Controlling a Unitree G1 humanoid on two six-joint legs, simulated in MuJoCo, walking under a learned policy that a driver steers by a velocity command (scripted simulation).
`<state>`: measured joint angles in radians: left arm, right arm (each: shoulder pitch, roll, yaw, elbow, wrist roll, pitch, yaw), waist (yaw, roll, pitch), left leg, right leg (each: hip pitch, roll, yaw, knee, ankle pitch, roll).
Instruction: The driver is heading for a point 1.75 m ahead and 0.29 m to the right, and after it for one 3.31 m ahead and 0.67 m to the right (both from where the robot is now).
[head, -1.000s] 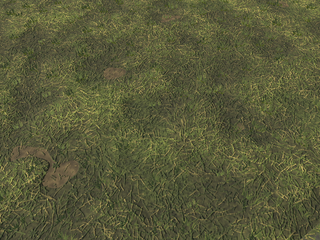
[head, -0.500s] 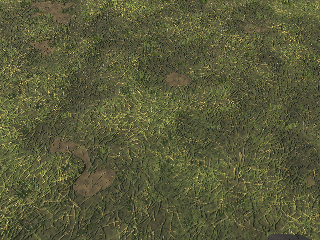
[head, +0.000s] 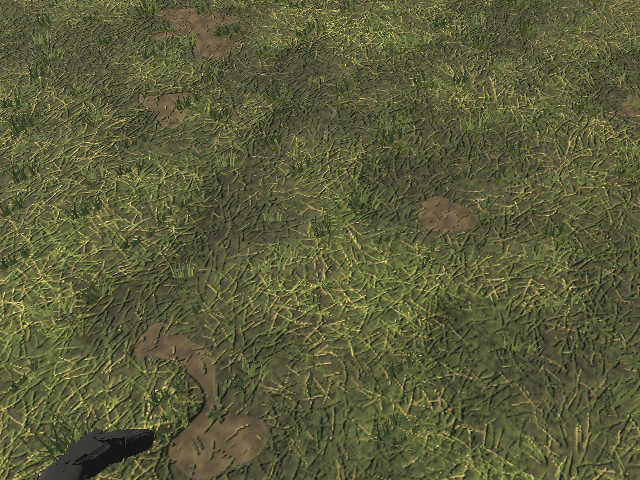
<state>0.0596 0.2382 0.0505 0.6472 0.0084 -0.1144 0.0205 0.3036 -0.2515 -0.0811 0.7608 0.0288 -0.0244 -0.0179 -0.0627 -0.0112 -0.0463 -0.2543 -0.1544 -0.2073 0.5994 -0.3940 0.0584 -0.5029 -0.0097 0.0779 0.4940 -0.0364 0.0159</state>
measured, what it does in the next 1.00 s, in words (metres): steps on the spot: left foot, then right foot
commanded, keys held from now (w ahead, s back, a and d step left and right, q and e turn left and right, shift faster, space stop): q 0.26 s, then e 0.74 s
